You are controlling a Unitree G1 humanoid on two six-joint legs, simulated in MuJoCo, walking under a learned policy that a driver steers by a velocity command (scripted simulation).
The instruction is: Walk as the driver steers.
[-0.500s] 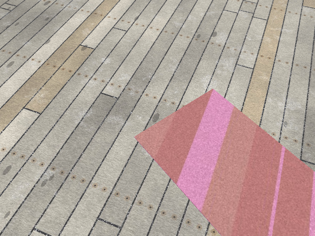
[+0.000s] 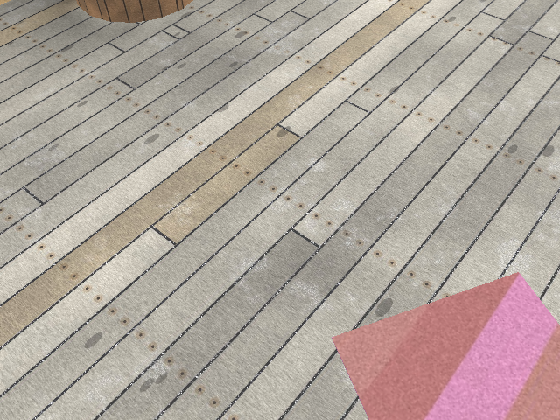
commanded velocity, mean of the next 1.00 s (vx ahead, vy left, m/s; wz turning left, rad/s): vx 0.50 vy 0.00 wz -0.33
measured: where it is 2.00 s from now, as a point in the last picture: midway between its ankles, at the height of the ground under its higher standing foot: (381, 235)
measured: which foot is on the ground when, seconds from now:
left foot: up 0.00-0.08, down 0.10-0.64, up 0.66-1.00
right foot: down 0.00-0.10, up 0.12-0.62, down 0.64-1.00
